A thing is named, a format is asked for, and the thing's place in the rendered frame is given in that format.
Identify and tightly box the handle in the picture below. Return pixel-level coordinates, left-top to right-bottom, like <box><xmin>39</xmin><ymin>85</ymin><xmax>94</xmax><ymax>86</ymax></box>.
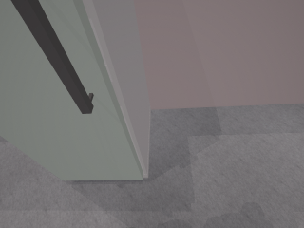
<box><xmin>11</xmin><ymin>0</ymin><xmax>94</xmax><ymax>114</ymax></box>

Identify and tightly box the fridge door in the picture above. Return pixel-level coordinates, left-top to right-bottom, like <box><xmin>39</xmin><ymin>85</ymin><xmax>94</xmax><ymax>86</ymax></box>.
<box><xmin>0</xmin><ymin>0</ymin><xmax>143</xmax><ymax>181</ymax></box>

